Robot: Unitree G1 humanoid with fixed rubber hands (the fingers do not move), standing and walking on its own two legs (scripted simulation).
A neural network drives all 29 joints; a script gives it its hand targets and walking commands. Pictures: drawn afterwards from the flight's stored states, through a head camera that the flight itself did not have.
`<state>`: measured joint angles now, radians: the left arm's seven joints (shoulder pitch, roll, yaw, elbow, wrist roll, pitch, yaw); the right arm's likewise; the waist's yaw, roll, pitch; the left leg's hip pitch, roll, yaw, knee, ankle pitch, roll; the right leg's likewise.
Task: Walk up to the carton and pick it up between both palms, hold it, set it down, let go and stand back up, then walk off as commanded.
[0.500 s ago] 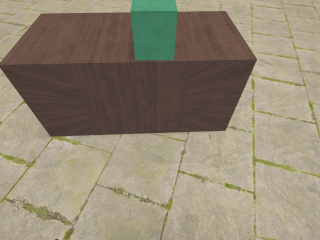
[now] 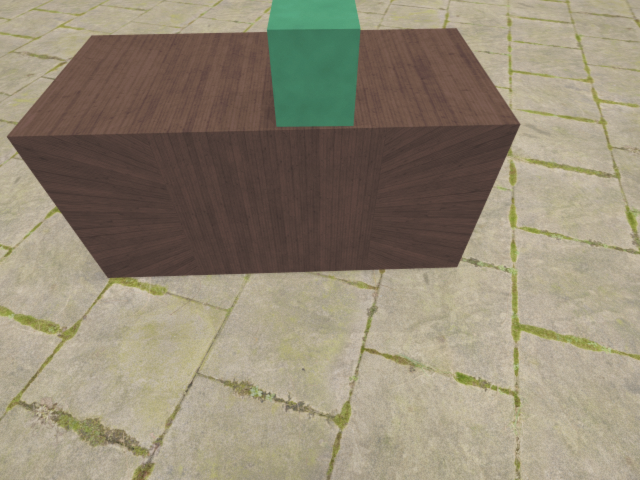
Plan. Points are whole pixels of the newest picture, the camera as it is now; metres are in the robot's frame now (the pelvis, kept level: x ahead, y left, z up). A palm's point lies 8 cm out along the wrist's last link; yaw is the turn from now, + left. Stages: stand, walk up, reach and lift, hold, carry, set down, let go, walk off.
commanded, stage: stand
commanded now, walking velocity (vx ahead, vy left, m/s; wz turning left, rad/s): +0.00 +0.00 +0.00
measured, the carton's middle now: (314, 63) +1.08 +0.03 +0.00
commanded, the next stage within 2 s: none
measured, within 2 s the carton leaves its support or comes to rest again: neither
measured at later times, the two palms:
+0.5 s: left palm out of the picture +0.07 +0.30 -0.12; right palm out of the picture +0.06 -0.30 -0.11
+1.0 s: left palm out of the picture +0.07 +0.31 -0.11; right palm out of the picture +0.07 -0.30 -0.12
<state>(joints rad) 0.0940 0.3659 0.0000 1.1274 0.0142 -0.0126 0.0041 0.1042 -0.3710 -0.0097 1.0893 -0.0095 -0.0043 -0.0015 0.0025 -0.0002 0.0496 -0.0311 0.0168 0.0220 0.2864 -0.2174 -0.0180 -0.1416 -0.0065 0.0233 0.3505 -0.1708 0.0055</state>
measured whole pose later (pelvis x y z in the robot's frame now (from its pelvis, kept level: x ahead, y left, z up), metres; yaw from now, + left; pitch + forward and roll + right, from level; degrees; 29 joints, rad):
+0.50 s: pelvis -0.01 +0.00 +0.00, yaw +0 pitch -2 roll +0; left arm 0.09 0.36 0.00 1.12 0.01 -0.02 0.00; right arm 0.13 -0.37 -0.02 1.09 -0.02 0.00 0.00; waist 0.00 -0.01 0.07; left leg -0.04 0.02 0.02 0.29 -0.21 -0.02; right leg -0.14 -0.01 0.02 0.33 -0.15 0.01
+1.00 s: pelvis -0.01 +0.01 +0.00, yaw +0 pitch -2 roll +0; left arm 0.10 0.37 0.00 1.11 0.00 -0.01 0.00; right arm 0.12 -0.36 -0.01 1.09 -0.01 -0.01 0.00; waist 0.01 0.00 0.07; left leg -0.04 0.01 0.03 0.29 -0.20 -0.01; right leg -0.15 -0.01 0.03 0.34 -0.15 0.01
